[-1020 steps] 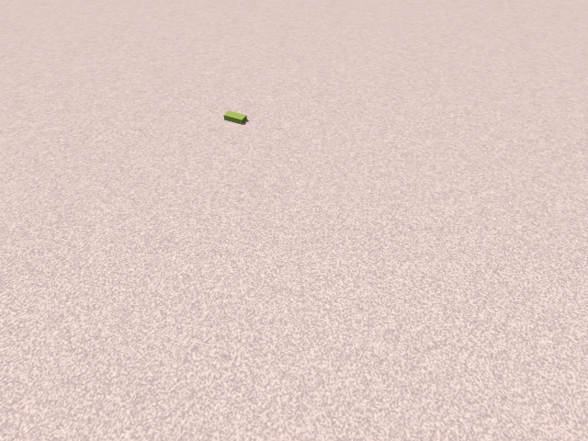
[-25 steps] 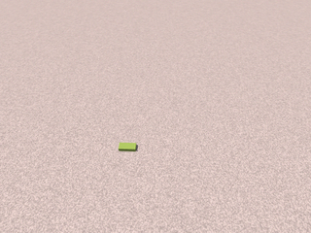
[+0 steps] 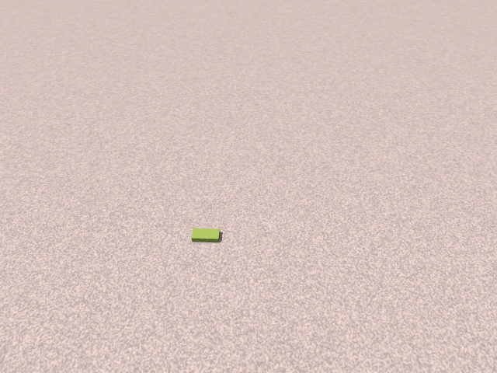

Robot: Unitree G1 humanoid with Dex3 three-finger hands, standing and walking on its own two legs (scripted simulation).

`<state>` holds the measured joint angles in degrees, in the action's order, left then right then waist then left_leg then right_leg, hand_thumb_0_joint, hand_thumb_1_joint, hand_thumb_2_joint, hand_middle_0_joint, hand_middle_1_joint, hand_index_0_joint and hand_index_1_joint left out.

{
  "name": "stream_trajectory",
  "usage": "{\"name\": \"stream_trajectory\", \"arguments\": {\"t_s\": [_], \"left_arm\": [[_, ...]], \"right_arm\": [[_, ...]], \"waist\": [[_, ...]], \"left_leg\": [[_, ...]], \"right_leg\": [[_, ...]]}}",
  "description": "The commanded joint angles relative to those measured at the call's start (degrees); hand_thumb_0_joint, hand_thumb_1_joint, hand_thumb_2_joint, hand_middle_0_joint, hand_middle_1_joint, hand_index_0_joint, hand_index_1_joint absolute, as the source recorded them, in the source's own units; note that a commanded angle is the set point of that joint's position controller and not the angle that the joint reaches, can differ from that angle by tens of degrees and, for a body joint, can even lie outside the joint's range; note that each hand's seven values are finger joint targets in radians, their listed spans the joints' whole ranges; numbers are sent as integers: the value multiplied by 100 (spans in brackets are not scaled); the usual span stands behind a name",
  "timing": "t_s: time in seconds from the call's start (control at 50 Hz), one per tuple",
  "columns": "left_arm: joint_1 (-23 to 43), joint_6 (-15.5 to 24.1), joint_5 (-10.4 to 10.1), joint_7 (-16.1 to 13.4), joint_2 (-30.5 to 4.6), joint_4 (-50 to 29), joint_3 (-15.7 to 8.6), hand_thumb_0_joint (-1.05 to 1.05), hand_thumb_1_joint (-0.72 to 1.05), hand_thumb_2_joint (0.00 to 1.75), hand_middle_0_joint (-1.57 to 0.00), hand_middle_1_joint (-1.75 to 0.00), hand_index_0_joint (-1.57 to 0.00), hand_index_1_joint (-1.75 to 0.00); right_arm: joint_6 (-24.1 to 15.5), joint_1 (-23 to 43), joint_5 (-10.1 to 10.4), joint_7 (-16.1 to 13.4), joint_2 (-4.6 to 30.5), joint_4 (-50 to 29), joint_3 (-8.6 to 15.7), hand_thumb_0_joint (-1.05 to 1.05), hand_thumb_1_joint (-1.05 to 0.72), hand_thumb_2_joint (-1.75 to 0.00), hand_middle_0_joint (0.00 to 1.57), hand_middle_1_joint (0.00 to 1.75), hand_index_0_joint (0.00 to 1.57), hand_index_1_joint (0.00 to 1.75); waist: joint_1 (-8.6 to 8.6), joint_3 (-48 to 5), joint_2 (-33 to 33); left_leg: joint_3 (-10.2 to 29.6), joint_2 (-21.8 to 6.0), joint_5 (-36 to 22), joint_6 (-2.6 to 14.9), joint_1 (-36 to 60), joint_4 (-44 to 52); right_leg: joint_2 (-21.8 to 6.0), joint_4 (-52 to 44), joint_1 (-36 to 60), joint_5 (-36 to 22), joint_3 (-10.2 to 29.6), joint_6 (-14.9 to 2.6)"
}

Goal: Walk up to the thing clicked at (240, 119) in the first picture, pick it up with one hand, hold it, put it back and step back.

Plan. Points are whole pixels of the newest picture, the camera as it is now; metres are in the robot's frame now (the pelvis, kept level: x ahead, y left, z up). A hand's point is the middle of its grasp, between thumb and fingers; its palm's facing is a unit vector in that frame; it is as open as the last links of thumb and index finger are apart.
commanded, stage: stand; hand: left
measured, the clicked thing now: (206, 235) +0.85 +0.23 -0.77
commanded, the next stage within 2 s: walk up in 0.32 s
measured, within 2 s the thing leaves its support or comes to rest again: neither
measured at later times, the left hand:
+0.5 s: hand out of the picture +0.06 +0.28 -0.16, palm faces +0.02 -0.94 -0.35, open 7.4 cm
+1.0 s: hand (123, 300) +0.30 +0.28 -0.15, palm faces -0.10 -0.92 -0.37, open 7.4 cm
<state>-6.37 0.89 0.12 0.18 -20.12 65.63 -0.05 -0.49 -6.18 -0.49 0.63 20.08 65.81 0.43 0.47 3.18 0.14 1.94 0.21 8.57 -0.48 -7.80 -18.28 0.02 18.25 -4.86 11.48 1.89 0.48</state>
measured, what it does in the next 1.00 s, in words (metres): walks ahead: left foot, then right foot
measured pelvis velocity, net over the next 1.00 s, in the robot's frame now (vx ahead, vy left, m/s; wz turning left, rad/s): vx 0.19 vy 0.02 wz -0.04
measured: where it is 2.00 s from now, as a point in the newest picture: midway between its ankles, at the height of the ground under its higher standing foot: (255, 338)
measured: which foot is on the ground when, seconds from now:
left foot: down 0.00-0.40, up 0.42-0.54, down 0.56-1.00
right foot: down 0.00-0.60, up 0.62-0.98, down 1.00-1.00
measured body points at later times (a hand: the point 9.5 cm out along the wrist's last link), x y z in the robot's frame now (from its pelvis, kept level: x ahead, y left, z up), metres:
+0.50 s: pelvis +0.03 +0.01 -0.01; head +0.03 +0.01 +0.44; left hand +0.06 +0.33 -0.13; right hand +0.09 -0.31 -0.13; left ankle +0.04 +0.13 -0.73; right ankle -0.02 -0.12 -0.75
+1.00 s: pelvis +0.19 +0.02 -0.02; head +0.20 +0.01 +0.42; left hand +0.30 +0.33 -0.13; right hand +0.18 -0.30 -0.14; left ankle +0.10 +0.14 -0.75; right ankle +0.29 -0.11 -0.75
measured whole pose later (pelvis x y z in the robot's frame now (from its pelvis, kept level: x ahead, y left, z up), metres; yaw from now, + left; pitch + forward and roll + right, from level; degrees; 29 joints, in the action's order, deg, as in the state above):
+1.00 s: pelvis +0.19 +0.02 -0.02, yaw -2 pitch -4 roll +1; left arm -12.3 2.1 1.2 4.3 -23.3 50.9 -3.9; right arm -2.6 -22.4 -0.7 2.4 22.9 49.5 3.6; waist 2.6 5.6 0.1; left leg -4.2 -1.5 25.9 0.1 -1.4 -31.4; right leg -2.1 31.9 -20.7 8.1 -1.7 -2.1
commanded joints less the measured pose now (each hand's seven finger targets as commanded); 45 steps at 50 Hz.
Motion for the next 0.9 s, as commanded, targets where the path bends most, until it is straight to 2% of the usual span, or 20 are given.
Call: {"name": "stream_trajectory", "arguments": {"t_s": [0.0, 0.1, 0.28, 0.3, 0.32, 0.36, 0.38, 0.4, 0.42, 0.48, 0.5, 0.54, 0.56, 0.58, 0.6, 0.64, 0.68, 0.74, 0.82, 0.88], "left_arm": [[191, 118, 17, -69, -1212, -355, -199, 0, 90, 90, -20, -30, -20, -30], [172, 112, 20, -68, -1237, -357, -203, 0, 90, 90, -20, -30, -20, -30], [152, 118, 13, -62, -1246, -394, -209, 0, 90, 90, -20, -30, -20, -30], [-267, 167, 101, 60, -1628, -690, -498, 0, 90, 90, -20, -30, -20, -30], [-414, 167, 153, 98, -1658, -628, -545, 0, 90, 90, -20, -30, -20, -30], [-598, 178, 169, 122, -1743, -732, -660, 0, 90, 90, -20, -30, -20, -30], [-833, 216, 184, 110, -1851, -759, -719, 0, 90, 90, -20, -30, -20, -30], [-879, 270, 219, 104, -1951, -864, -772, 0, 90, 90, -20, -30, -20, -30], [-925, 294, 182, 104, -1902, -940, -766, 0, 90, 90, -20, -30, -20, -30], [-349, 294, 209, 142, -1917, -1334, -762, 0, 90, 90, -20, -30, -20, -30], [-235, 260, 164, 175, -1806, -1414, -713, 0, 90, 90, -20, -30, -20, -30], [-55, 185, 146, 209, -1473, -1633, -583, 0, 90, 90, -20, -30, -20, -30], [-404, 178, 70, 209, -1035, -1682, -464, 0, 90, 90, -20, -30, -20, -30], [-692, 174, 72, 156, -1039, -1675, -463, 0, 90, 90, -20, -30, -20, -30], [-507, 184, 99, 101, -1643, -1629, -566, 0, 90, 90, -20, -30, -20, -30], [-960, 176, 15, 153, -1646, -1462, -567, 0, 90, 90, -20, -30, -20, -30], [-1167, 191, 46, 227, -1673, -1352, -569, 0, 90, 90, -20, -30, -20, -30], [-982, 177, 79, 325, -1484, -1534, -550, 0, 90, 90, -20, -30, -20, -30], [-482, 196, 121, 410, -1293, -1877, -557, 0, 90, 90, -20, -30, -20, -30], [-363, 213, 111, 415, -1257, -1939, -604, 0, 90, 90, -20, -30, -20, -30]], "right_arm": [[-142, 305, 27, -79, 1238, -348, 190, 0, -90, -90, 20, 30, 20, 30], [-134, 233, 26, -75, 1213, -339, 174, 0, -90, -90, 20, 30, 20, 30], [-160, 235, 24, -91, 1240, -374, 154, 0, -90, -90, 20, 30, 20, 30], [-222, -111, -78, 18, 1570, -724, 441, 0, -90, -90, 20, 30, 20, 30], [-221, -146, -137, 65, 1573, -726, 481, 0, -90, -90, 20, 30, 20, 30], [-199, 301, -177, 126, 1396, -1038, 487, 0, -90, -90, 20, 30, 20, 30], [-208, 470, -188, 148, 1232, -1165, 482, 0, -90, -90, 20, 30, 20, 30], [-234, 516, -222, 135, 1249, -1246, 502, 0, -90, -90, 20, 30, 20, 30], [-264, 440, -209, 139, 1336, -1282, 544, 0, -90, -90, 20, 30, 20, 30], [-343, -181, -146, 232, 1288, -1350, 593, 0, -90, -90, 20, 30, 20, 30], [-360, -370, -173, 251, 1298, -1294, 648, 0, -90, -90, 20, 30, 20, 30], [-393, -1571, -208, 166, 1440, -1007, 843, 0, -90, -90, 20, 30, 20, 30], [-433, -2085, -274, 77, 1865, -989, 1019, 0, -90, -90, 20, 30, 20, 30], [-475, -1932, -271, 72, 2310, -1181, 1042, 0, -90, -90, 20, 30, 20, 30], [-455, -1477, -88, 92, 2288, -1355, 1014, 0, -90, -90, 20, 30, 20, 30], [-457, -884, -48, 81, 1806, -1654, 819, 0, -90, -90, 20, 30, 20, 30], [-499, -953, -39, 66, 1689, -1722, 760, 0, -90, -90, 20, 30, 20, 30], [-525, -1175, -45, 79, 1703, -1802, 770, 0, -90, -90, 20, 30, 20, 30], [-504, -1347, -4, 107, 1743, -1948, 760, 0, -90, -90, 20, 30, 20, 30], [-444, -1360, 12, 95, 1761, -2073, 750, 0, -90, -90, 20, 30, 20, 30]], "waist": [[-30, -375, 21], [-7, -310, -22], [-40, -437, -14], [-60, -997, -136], [-136, -631, -114], [-376, 376, -433], [-529, 632, -943], [-561, 814, -899], [-520, 741, -580], [-114, 329, -1026], [30, 264, -920], [689, -209, -199], [833, -466, 1384], [642, -440, 1656], [461, -32, 719], [28, 300, 416], [29, 398, 680], [124, 386, 842], [196, 319, 859], [188, 251, 748]], "left_leg": [[534, -684, -499, 166, 207, 203], [547, -652, -217, 152, 164, 263], [533, -698, -733, 154, 255, 191], [402, -403, 1824, 534, 349, -346], [485, -404, 2775, 588, -262, -480], [275, -205, 2625, 490, -1876, -1071], [-225, -12, 1828, 304, -2568, -1924], [-40, -328, 1617, 221, -2974, -2386], [83, -394, 1630, 203, -2916, -2565], [98, -625, 1582, 248, -1628, -1793], [-128, -448, 1259, 227, -957, -1432], [-304, -100, 348, 164, 1292, -637], [1133, -941, 1671, 418, 2054, 287], [3355, -2222, 2742, 916, 1646, 951], [3426, -2443, 3005, 1374, 667, 981], [2081, -1934, 2409, 1243, 357, 779], [1242, -1620, 1399, 1086, 76, 799], [683, -1528, 338, 1234, 236, 742], [160, -1331, -587, 1121, 158, 376], [137, -1282, -678, 1028, -96, 71]], "right_leg": [[-681, -374, -179, -548, 475, -153], [-661, -404, -304, -309, 481, -152], [-691, -326, -135, -700, 470, -160], [-360, 17, 104, 1603, 430, -422], [-523, 28, -112, 2618, 768, -577], [-929, -385, -26, 3313, 1532, -859], [-1462, -978, 448, 3203, 2215, -1148], [-1900, -1067, 636, 2222, 2586, -1453], [-1879, -1027, 630, 1712, 2522, -1523], [-1582, -720, 0, 1184, 1622, -1297], [-1266, -456, -446, 855, 1181, -1151], [-577, 1358, -1849, 299, 337, -714], [267, 3315, -2805, 906, -125, -447], [613, 4210, -3426, 2033, 316, -347], [109, 4462, -3131, 1977, 845, -395], [-203, 4352, -3007, 1256, 756, -361], [-330, 3836, -2728, 788, 578, -213], [-403, 3001, -2584, 564, 211, -18], [-440, 1913, -2027, -108, -252, -147], [-238, 1603, -1471, -266, -451, -234]]}}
